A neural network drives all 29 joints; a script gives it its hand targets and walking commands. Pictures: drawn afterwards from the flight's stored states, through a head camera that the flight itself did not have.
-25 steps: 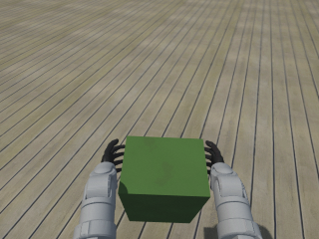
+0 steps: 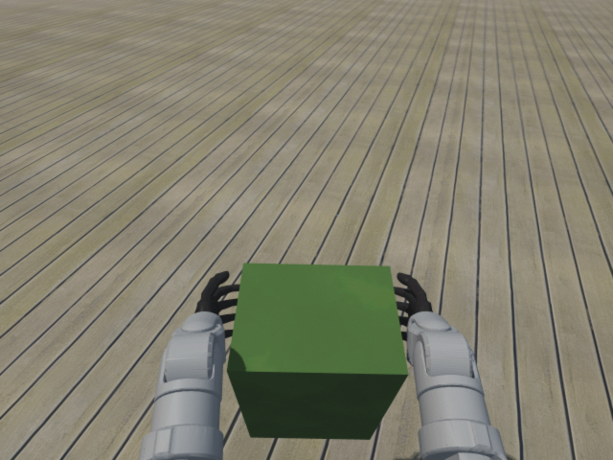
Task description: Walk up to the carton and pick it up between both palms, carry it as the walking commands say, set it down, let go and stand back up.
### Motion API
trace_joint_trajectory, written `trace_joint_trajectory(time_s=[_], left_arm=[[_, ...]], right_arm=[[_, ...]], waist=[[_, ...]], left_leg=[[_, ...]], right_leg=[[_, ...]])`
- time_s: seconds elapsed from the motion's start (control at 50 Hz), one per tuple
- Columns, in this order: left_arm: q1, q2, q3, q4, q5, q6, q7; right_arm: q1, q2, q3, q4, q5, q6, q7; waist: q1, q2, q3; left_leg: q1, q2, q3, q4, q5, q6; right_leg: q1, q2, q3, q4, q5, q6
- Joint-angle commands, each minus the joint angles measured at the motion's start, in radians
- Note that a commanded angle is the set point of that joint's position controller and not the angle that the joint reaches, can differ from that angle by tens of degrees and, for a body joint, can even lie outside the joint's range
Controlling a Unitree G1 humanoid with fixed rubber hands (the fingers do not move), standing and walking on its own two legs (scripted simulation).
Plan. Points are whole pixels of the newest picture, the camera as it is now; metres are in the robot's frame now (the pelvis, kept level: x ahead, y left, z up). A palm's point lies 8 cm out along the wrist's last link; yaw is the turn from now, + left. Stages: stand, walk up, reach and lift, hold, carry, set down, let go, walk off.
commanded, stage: reach and lift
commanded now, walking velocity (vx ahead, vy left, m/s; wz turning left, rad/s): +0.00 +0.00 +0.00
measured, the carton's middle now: (313, 360) +0.30 +0.01 -0.02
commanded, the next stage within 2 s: hold in 0.94 s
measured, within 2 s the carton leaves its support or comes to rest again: neither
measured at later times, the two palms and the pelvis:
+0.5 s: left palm (213, 320) +0.31 +0.15 +0.05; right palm (420, 327) +0.31 -0.13 +0.05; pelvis +0.01 +0.01 +0.00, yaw +0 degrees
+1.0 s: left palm (210, 336) +0.29 +0.15 +0.05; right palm (425, 342) +0.29 -0.14 +0.05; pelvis +0.00 +0.01 +0.00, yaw +1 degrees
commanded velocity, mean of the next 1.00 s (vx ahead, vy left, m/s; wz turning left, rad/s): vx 0.00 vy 0.00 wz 0.00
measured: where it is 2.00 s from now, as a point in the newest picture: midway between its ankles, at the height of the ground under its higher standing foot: outside the picture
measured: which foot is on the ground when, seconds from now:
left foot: down 0.00-1.00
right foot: down 0.00-1.00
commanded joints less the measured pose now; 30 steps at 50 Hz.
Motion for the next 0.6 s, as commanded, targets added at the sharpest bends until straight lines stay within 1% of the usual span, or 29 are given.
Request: trace_joint_trajectory(time_s=[0.0,0.12,0.24,0.44,0.58], left_arm=[[-0.551,-0.983,-0.532,0.012,-0.245,-0.025,-0.208],[-0.555,-0.987,-0.54,0.016,-0.253,-0.029,-0.209],[-0.518,-0.987,-0.552,0.002,-0.26,-0.03,-0.206],[-0.413,-0.987,-0.597,-0.059,-0.279,-0.024,-0.198],[-0.351,-0.975,-0.623,-0.115,-0.292,-0.016,-0.193]], right_arm=[[-0.643,0.948,0.547,-0.052,0.275,-0.048,0.251],[-0.64,0.947,0.547,-0.054,0.28,-0.043,0.252],[-0.607,0.948,0.566,-0.077,0.291,-0.036,0.251],[-0.503,0.926,0.618,-0.161,0.307,-0.025,0.238],[-0.422,0.923,0.643,-0.21,0.319,-0.014,0.227]], waist=[[-0.005,-0.004,-0.285],[-0.02,-0.006,-0.302],[-0.019,-0.007,-0.315],[-0.029,-0.004,-0.318],[-0.037,-0.006,-0.307]], left_leg=[[-0.028,-0.087,0.014,-0.072,0.055,0.014],[-0.029,-0.085,0.009,-0.068,0.06,0.013],[-0.013,-0.083,0.002,-0.066,0.105,0.014],[0.029,-0.082,-0.013,-0.065,0.21,0.014],[0.038,-0.084,-0.021,-0.067,0.245,0.017]], right_leg=[[0.111,0.064,0.019,-0.067,0.032,-0.001],[0.11,0.065,0.018,-0.062,0.047,0.0],[0.117,0.067,0.017,-0.058,0.095,0.004],[0.138,0.073,0.017,-0.058,0.193,0.008],[0.154,0.073,0.02,-0.059,0.231,0.012]])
